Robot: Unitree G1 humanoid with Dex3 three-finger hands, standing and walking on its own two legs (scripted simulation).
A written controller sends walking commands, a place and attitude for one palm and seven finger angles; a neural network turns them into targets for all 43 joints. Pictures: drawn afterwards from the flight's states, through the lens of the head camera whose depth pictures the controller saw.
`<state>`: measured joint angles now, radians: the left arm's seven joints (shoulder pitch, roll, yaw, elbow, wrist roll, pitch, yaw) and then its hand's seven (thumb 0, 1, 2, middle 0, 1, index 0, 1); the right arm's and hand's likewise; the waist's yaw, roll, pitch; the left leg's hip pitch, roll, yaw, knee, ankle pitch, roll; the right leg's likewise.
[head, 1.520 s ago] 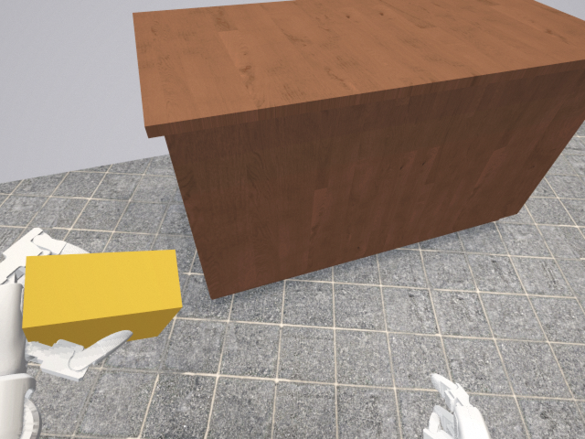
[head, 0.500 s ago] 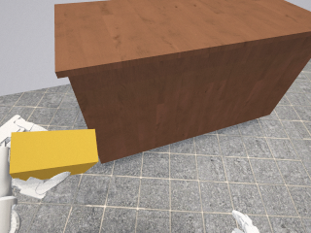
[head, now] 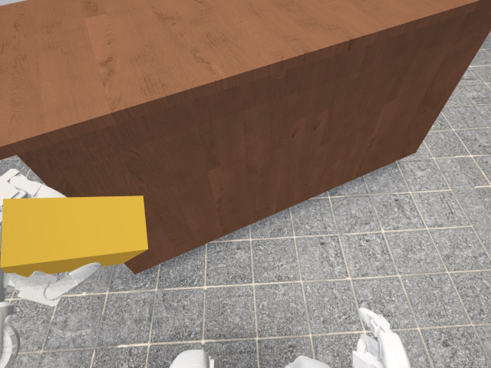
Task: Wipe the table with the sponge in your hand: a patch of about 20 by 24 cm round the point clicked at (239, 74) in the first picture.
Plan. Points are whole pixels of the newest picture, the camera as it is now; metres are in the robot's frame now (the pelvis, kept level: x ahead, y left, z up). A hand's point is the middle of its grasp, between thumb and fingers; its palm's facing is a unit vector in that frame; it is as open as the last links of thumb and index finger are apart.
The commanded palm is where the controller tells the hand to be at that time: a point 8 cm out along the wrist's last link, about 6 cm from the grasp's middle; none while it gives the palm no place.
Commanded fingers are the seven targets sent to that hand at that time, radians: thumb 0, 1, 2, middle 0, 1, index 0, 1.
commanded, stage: take the last steps up to it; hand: left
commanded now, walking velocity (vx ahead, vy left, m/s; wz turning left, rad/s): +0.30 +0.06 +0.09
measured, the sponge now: (96, 236) +0.25 +0.19 +0.15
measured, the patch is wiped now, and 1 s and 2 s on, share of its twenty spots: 0.00 0.00 0.00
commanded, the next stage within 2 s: come to a stop and stand still in 1.22 s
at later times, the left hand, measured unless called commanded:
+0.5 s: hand (75, 155) +0.35 +0.24 +0.19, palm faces +0.44 -0.82 -0.37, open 10.3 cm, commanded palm +0.28 +0.28 +0.20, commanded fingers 0.00 0.10 1.30 -1.20 -1.60 -1.20 -1.60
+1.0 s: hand (123, 121) +0.41 +0.19 +0.19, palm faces +0.41 -0.79 -0.45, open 10.3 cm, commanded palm +0.35 +0.24 +0.20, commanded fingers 0.00 0.10 1.30 -1.20 -1.60 -1.20 -1.60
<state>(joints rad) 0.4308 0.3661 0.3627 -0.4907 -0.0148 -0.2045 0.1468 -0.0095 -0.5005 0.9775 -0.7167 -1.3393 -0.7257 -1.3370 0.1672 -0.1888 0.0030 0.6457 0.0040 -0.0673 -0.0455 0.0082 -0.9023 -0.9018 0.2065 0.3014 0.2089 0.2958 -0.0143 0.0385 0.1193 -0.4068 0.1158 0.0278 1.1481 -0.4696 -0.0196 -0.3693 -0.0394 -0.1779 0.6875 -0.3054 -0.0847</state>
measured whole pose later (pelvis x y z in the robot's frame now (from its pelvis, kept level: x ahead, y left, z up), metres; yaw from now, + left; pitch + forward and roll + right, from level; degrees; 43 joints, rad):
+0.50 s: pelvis +0.12 -0.01 +0.00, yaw +1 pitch -2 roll +2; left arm 0.38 0.38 0.36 -0.46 -0.02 -0.22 0.18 -0.01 -0.50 0.98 -0.72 -1.34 -0.73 -1.34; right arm 0.18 -0.17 -0.01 0.58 0.00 -0.06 -0.06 0.01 -0.91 -0.90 0.20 0.30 0.20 0.29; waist -0.01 -0.06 0.05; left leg -0.32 0.03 0.18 0.60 -0.24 0.04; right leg -0.32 -0.04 -0.07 1.00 -0.53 -0.01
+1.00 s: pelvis +0.21 -0.05 +0.02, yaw +4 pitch -1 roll +2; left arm 0.50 0.35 0.35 -0.52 0.00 -0.25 0.16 -0.01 -0.50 0.98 -0.72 -1.34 -0.73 -1.34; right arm 0.19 -0.25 -0.05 0.62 0.00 -0.06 -0.05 0.01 -0.91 -0.90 0.20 0.30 0.20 0.30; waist -0.03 -0.03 0.09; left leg -0.44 0.05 0.12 0.81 -0.35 -0.02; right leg -0.21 -0.09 -0.15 0.52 -0.29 -0.02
